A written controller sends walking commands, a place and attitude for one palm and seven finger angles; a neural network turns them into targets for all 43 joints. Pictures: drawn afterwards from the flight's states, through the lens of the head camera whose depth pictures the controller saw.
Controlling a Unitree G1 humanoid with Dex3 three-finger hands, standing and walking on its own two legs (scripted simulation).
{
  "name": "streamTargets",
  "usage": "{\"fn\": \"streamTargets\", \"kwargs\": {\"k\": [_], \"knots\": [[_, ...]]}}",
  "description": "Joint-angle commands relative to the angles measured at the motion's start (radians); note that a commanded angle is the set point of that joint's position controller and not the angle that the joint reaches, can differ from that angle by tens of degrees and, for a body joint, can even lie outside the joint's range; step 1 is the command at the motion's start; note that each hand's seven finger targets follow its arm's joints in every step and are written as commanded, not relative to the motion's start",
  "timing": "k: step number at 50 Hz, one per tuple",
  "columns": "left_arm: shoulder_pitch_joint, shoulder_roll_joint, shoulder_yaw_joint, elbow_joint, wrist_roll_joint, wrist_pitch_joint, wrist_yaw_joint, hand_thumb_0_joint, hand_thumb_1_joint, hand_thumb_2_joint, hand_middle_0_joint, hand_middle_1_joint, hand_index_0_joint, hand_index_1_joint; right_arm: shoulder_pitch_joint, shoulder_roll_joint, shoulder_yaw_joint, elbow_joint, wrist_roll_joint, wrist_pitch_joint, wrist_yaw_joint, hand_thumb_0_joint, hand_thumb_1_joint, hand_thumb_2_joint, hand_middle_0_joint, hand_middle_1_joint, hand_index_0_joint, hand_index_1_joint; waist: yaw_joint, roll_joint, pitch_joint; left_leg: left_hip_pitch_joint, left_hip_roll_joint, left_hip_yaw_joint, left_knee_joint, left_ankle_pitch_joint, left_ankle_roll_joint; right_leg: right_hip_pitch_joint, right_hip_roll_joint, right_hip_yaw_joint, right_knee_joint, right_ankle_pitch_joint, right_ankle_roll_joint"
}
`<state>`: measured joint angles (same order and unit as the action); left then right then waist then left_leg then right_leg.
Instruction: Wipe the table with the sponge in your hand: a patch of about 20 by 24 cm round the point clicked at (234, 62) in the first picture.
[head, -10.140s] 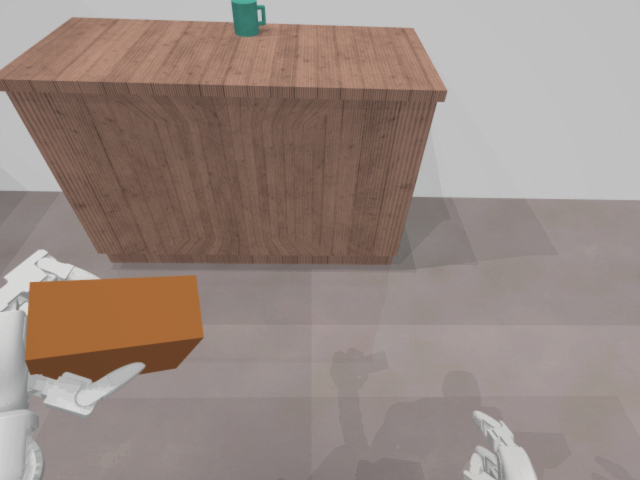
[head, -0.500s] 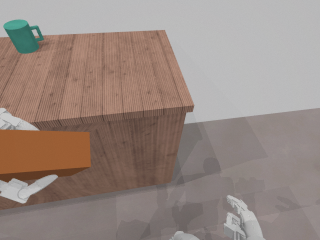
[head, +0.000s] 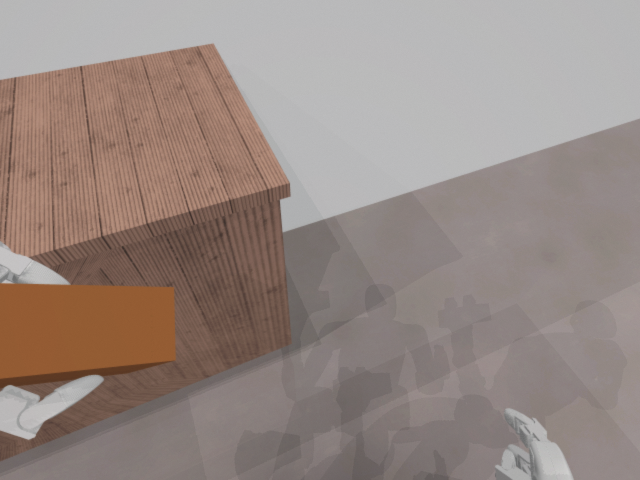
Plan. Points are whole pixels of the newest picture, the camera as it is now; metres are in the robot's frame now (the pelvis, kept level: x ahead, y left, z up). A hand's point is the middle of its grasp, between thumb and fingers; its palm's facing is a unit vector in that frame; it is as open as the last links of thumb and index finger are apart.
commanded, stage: come to a stop and stand still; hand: left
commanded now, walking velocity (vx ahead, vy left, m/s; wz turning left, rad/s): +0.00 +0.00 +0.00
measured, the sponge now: (98, 336) +0.23 +0.20 +0.15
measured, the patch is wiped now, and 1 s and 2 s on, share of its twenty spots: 0.00 0.00 0.00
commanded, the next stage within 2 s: look again from close up in 0.60 s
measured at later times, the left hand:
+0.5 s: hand (19, 377) +0.19 +0.24 +0.16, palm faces +0.37 -0.83 -0.42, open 10.5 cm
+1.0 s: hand out of the picture +0.21 +0.29 +0.16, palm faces +0.41 -0.83 -0.38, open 10.4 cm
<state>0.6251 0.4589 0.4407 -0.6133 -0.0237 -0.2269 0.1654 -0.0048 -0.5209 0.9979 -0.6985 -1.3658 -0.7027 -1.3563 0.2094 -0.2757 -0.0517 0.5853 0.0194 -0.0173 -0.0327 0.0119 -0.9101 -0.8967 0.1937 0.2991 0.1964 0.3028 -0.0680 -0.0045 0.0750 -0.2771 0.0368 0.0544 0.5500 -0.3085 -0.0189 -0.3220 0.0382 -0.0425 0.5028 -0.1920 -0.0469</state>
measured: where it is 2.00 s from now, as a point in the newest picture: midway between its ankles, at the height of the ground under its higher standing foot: outside the picture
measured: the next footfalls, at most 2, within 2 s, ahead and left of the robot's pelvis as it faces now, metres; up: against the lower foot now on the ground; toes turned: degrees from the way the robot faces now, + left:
none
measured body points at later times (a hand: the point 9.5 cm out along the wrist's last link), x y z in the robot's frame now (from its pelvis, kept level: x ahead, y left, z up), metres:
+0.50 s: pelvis -0.03 +0.00 +0.00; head -0.02 +0.00 +0.45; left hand +0.16 +0.28 +0.18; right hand +0.14 -0.22 -0.09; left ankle +0.01 +0.12 -0.73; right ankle +0.01 -0.11 -0.73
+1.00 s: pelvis -0.01 +0.02 +0.01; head +0.01 +0.05 +0.45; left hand +0.18 +0.33 +0.18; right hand +0.16 -0.19 -0.06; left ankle +0.01 +0.12 -0.73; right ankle +0.01 -0.11 -0.73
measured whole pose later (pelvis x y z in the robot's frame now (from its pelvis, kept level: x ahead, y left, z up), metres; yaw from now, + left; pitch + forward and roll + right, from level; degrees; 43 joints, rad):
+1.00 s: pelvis -0.01 +0.02 +0.01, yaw +0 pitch -1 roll -1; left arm 0.39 0.40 0.38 -0.39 -0.03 -0.26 0.10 0.00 -0.52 1.00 -0.70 -1.36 -0.71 -1.36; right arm 0.24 -0.16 0.03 0.59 0.01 -0.19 -0.02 0.01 -0.90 -0.90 0.20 0.30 0.20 0.30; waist 0.04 -0.06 0.05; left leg -0.23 -0.01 0.03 0.47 -0.23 0.03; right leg -0.22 -0.01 -0.01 0.44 -0.21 0.01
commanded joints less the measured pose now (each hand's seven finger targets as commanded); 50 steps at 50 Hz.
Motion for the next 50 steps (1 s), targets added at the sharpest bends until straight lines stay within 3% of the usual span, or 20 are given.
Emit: {"fn": "streamTargets", "kwargs": {"k": [1,2,3,4,5,8,11,14,16,18,23,28,29,30,31,33,37,42,43,50], "knots": [[-0.072,0.077,0.055,-0.13,-0.001,-0.039,0.016,0.0,0.1,1.3,-1.2,-1.6,-1.2,-1.6,-0.072,-0.08,-0.018,-0.146,-0.007,-0.055,-0.027,0.0,-0.9,-0.9,0.2,0.3,0.2,0.3,0.067,0.121,-0.158,0.072,0.164,-0.162,-0.207,0.136,0.081,0.062,-0.101,0.13,-0.025,-0.065,0.036],[-0.097,0.08,0.043,-0.123,0.002,-0.041,0.011,0.0,0.1,1.3,-1.2,-1.6,-1.2,-1.6,-0.075,-0.075,-0.01,-0.147,-0.001,-0.061,-0.03,0.0,-0.9,-0.9,0.2,0.3,0.2,0.3,0.078,0.154,-0.152,0.037,0.201,-0.184,-0.227,0.124,0.097,0.067,-0.076,0.092,0.011,-0.121,0.048],[-0.175,0.099,0.043,-0.149,0.008,-0.05,0.008,0.0,0.1,1.3,-1.2,-1.6,-1.2,-1.6,-0.085,-0.063,0.002,-0.14,-0.011,-0.072,-0.036,0.0,-0.9,-0.9,0.2,0.3,0.2,0.3,0.077,0.267,-0.119,-0.051,0.219,-0.198,-0.297,0.011,0.11,0.078,-0.06,0.054,0.097,-0.185,0.054],[-0.216,0.078,0.013,-0.134,0.019,-0.054,0.01,0.0,0.1,1.3,-1.2,-1.6,-1.2,-1.6,-0.09,-0.052,0.009,-0.134,-0.017,-0.082,-0.041,0.0,-0.9,-0.9,0.2,0.3,0.2,0.3,0.072,0.269,-0.07,-0.154,0.235,-0.221,-0.331,-0.068,0.123,0.116,-0.06,0.036,0.163,-0.196,0.058],[-0.254,0.063,-0.009,-0.112,0.027,-0.054,0.01,0.0,0.1,1.3,-1.2,-1.6,-1.2,-1.6,-0.084,-0.049,0.011,-0.129,-0.018,-0.091,-0.042,0.0,-0.9,-0.9,0.2,0.3,0.2,0.3,0.072,0.252,-0.043,-0.204,0.229,-0.206,-0.337,-0.113,0.124,0.137,-0.062,0.036,0.185,-0.188,0.058],[-0.379,0.064,-0.041,-0.146,0.03,-0.058,0.009,0.0,0.1,1.3,-1.2,-1.6,-1.2,-1.6,-0.066,-0.056,0.01,-0.121,-0.015,-0.123,-0.043,0.0,-0.9,-0.9,0.2,0.3,0.2,0.3,0.069,0.185,-0.072,-0.095,0.172,-0.127,-0.221,0.0,0.091,0.129,-0.066,0.037,0.037,-0.093,0.059],[-0.359,0.054,-0.038,-0.086,0.027,-0.056,0.012,0.0,0.1,1.3,-1.2,-1.6,-1.2,-1.6,-0.058,-0.046,0.019,-0.106,-0.017,-0.134,-0.034,0.0,-0.9,-0.9,0.2,0.3,0.2,0.3,0.065,0.141,-0.101,-0.065,0.104,-0.099,-0.145,0.093,0.048,0.16,-0.096,0.085,-0.052,0.087,0.041],[-0.318,0.052,-0.025,-0.042,0.009,-0.041,0.001,0.0,0.1,1.3,-1.2,-1.6,-1.2,-1.6,-0.066,-0.037,0.016,-0.108,-0.02,-0.122,-0.019,0.0,-0.9,-0.9,0.2,0.3,0.2,0.3,0.065,-0.01,-0.106,-0.013,0.035,-0.053,-0.061,-0.04,0.022,0.065,-0.152,0.203,-0.161,-0.065,0.004],[-0.277,0.057,-0.009,-0.01,-0.001,-0.032,-0.002,0.0,0.1,1.3,-1.2,-1.6,-1.2,-1.6,-0.073,-0.023,0.026,-0.109,-0.022,-0.108,-0.018,0.0,-0.9,-0.9,0.2,0.3,0.2,0.3,0.061,-0.035,-0.096,0.022,0.017,-0.048,-0.03,-0.053,0.021,0.003,-0.181,0.238,-0.227,-0.175,-0.009],[-0.252,0.061,0.007,-0.004,-0.008,-0.024,-0.007,0.0,0.1,1.3,-1.2,-1.6,-1.2,-1.6,-0.077,-0.024,0.027,-0.115,-0.024,-0.094,-0.015,0.0,-0.9,-0.9,0.2,0.3,0.2,0.3,0.061,-0.036,-0.112,0.041,0.024,-0.059,-0.059,-0.04,0.02,-0.005,-0.162,0.207,-0.228,-0.214,-0.002],[-0.243,0.06,0.011,-0.038,-0.011,-0.024,-0.01,0.0,0.1,1.3,-1.2,-1.6,-1.2,-1.6,-0.097,-0.027,0.037,-0.137,-0.019,-0.089,-0.029,0.0,-0.9,-0.9,0.2,0.3,0.2,0.3,0.069,0.072,-0.123,-0.033,0.089,-0.119,-0.222,-0.029,0.039,0.111,-0.067,0.099,-0.126,-0.101,0.043],[-0.248,0.057,-0.006,-0.106,-0.006,-0.033,-0.001,0.0,0.1,1.3,-1.2,-1.6,-1.2,-1.6,-0.084,-0.035,0.029,-0.138,-0.014,-0.116,-0.037,0.0,-0.9,-0.9,0.2,0.3,0.2,0.3,0.073,0.116,-0.195,-0.005,0.097,-0.1,-0.189,0.149,0.041,0.193,-0.07,0.075,-0.069,0.082,0.05],[-1.249,0.926,0.636,-0.295,0.137,-0.138,-0.015,0.0,0.1,1.3,-1.2,-1.6,-1.2,-1.6,0.062,-0.063,-0.008,-0.104,-0.072,-0.176,-0.029,0.0,-0.9,-0.9,0.2,0.3,0.2,0.3,0.125,-0.115,-0.056,-0.128,0.079,-0.037,0.01,0.118,0.062,0.049,-0.154,0.224,-0.245,0.129,0.097],[-0.672,0.287,0.202,0.275,0.031,-0.084,-0.062,0.0,0.1,1.3,-1.2,-1.6,-1.2,-1.6,-0.033,0.053,0.038,-0.058,-0.035,-0.174,-0.02,0.0,-0.9,-0.9,0.2,0.3,0.2,0.3,0.092,-0.15,-0.238,0.009,-0.062,-0.043,0.045,0.092,0.041,0.095,-0.2,0.232,-0.181,0.116,-0.017],[-0.436,0.191,0.136,0.172,-0.003,-0.086,-0.06,0.0,0.1,1.3,-1.2,-1.6,-1.2,-1.6,-0.054,-0.001,0.012,-0.133,-0.012,-0.183,-0.02,0.0,-0.9,-0.9,0.2,0.3,0.2,0.3,0.134,-0.092,-0.16,0.026,-0.038,-0.025,0.019,0.078,0.029,0.108,-0.205,0.293,-0.237,0.137,0.012],[-0.354,0.024,-0.015,0.156,-0.034,-0.1,-0.074,0.0,0.1,1.3,-1.2,-1.6,-1.2,-1.6,-0.045,-0.027,-0.003,-0.143,0.001,-0.213,-0.002,0.0,-0.9,-0.9,0.2,0.3,0.2,0.3,0.112,0.103,-0.24,0.102,-0.04,-0.037,-0.106,0.074,0.034,0.164,-0.191,0.238,-0.172,0.015,-0.018],[-0.223,0.047,-0.049,-0.008,-0.031,-0.109,-0.067,0.0,0.1,1.3,-1.2,-1.6,-1.2,-1.6,-0.062,-0.042,0.009,-0.146,-0.002,-0.221,0.019,0.0,-0.9,-0.9,0.2,0.3,0.2,0.3,0.12,0.074,-0.149,-0.006,0.026,-0.119,-0.231,-0.06,0.062,0.147,-0.098,0.147,-0.149,-0.191,0.033],[-0.287,0.136,0.074,-0.019,-0.019,-0.111,-0.04,0.0,0.1,1.3,-1.2,-1.6,-1.2,-1.6,-0.067,-0.049,0.015,-0.164,-0.003,-0.222,-0.001,0.0,-0.9,-0.9,0.2,0.3,0.2,0.3,0.11,0.017,-0.102,-0.134,0.07,-0.174,-0.309,-0.157,0.078,0.216,-0.06,0.083,-0.065,-0.097,0.043],[-0.343,0.185,0.118,-0.049,-0.018,-0.112,-0.034,0.0,0.1,1.3,-1.2,-1.6,-1.2,-1.6,-0.074,-0.049,0.017,-0.164,-0.006,-0.221,-0.007,0.0,-0.9,-0.9,0.2,0.3,0.2,0.3,0.105,0.052,-0.098,-0.125,0.068,-0.167,-0.311,-0.154,0.075,0.21,-0.058,0.085,-0.063,-0.085,0.043],[-0.406,0.056,-0.005,-0.059,-0.021,-0.106,-0.048,0.0,0.1,1.3,-1.2,-1.6,-1.2,-1.6,-0.062,-0.037,0.025,-0.141,-0.02,-0.241,0.003,0.0,-0.9,-0.9,0.2,0.3,0.2,0.3,0.096,0.102,-0.188,0.087,0.012,-0.096,-0.19,0.174,0.04,0.197,-0.064,0.101,-0.124,0.132,0.033]]}}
